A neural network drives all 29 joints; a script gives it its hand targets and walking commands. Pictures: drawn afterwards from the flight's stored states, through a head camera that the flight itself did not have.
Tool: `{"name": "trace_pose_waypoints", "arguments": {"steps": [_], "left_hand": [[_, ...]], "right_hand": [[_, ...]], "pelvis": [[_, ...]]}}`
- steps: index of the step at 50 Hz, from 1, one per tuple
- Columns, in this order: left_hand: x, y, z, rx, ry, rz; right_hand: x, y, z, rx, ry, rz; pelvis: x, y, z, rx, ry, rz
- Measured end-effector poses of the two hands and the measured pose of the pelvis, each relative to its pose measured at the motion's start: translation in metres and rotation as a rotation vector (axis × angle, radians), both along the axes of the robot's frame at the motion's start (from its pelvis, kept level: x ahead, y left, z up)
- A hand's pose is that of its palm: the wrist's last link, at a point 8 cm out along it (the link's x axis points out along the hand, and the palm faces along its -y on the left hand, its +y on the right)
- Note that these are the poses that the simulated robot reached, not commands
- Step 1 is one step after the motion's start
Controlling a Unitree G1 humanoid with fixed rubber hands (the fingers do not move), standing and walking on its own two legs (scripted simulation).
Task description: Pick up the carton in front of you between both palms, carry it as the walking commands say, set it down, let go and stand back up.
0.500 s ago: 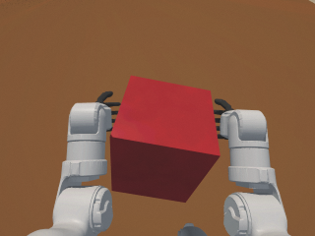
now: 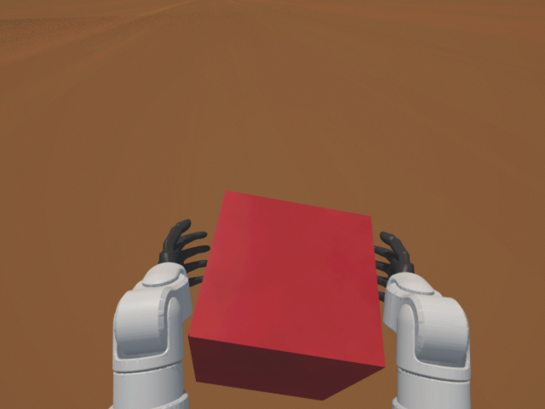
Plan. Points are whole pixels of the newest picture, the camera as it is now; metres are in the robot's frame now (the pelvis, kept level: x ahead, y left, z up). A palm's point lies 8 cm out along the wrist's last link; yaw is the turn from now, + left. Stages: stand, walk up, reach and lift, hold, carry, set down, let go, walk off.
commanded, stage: carry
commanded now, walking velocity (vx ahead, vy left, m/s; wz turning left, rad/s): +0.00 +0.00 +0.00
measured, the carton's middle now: (278, 304) +0.30 +0.01 +0.00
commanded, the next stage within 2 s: hold in 1.96 s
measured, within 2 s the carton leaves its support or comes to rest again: neither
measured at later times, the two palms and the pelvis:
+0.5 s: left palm (191, 191) +0.45 +0.15 +0.09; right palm (373, 202) +0.43 -0.14 +0.08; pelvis +0.17 +0.02 -0.02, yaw -3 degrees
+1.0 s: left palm (197, 214) +0.43 +0.15 +0.06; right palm (377, 224) +0.41 -0.15 +0.06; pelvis +0.15 +0.01 -0.02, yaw -3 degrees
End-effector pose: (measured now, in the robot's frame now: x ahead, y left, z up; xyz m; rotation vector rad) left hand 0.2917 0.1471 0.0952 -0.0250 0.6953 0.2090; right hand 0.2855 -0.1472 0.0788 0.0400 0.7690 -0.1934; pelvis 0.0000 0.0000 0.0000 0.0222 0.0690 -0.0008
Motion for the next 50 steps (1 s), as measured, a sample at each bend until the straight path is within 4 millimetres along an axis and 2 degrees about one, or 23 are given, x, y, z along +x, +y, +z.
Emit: {"name": "trace_pose_waypoints", "arguments": {"steps": [5,7,10,14,22,26,31,42,50], "left_hand": [[0.06,0.015,0.003,-0.012,-0.081,-0.033],[0.08,0.021,-0.003,-0.035,-0.078,-0.029],[0.097,0.024,-0.011,-0.044,-0.022,-0.033],[0.111,0.023,-0.015,-0.036,0.029,-0.046],[0.149,0.012,-0.003,-0.017,-0.015,-0.065],[0.159,0.006,-0.006,-0.004,-0.015,-0.076],[0.16,0.002,-0.015,0.001,0.011,-0.082],[0.148,0.0,-0.021,-0.003,0.014,-0.077],[0.134,-0.001,-0.035,0.025,0.035,-0.099]], "right_hand": [[0.055,0.015,0.011,-0.025,-0.082,-0.023],[0.075,0.021,0.012,-0.048,-0.079,-0.019],[0.092,0.024,0.008,-0.055,-0.023,-0.024],[0.104,0.023,0.003,-0.052,0.027,-0.034],[0.136,0.013,0.009,-0.033,-0.017,-0.051],[0.144,0.007,0.004,-0.033,-0.018,-0.055],[0.145,0.003,-0.005,-0.035,0.007,-0.053],[0.135,0.001,-0.01,-0.037,0.009,-0.047],[0.121,0.0,-0.021,-0.059,0.024,-0.029]], "pelvis": [[0.067,0.019,-0.019,-0.026,-0.028,-0.015],[0.085,0.023,-0.023,-0.008,-0.027,-0.022],[0.103,0.027,-0.018,-0.014,-0.022,-0.039],[0.122,0.03,-0.012,-0.027,-0.034,-0.043],[0.158,0.026,-0.014,-0.016,-0.025,-0.048],[0.167,0.023,-0.017,-0.017,-0.019,-0.05],[0.17,0.019,-0.02,-0.02,-0.02,-0.051],[0.16,0.014,-0.021,-0.023,-0.031,-0.051],[0.148,0.014,-0.019,-0.024,-0.043,-0.05]]}}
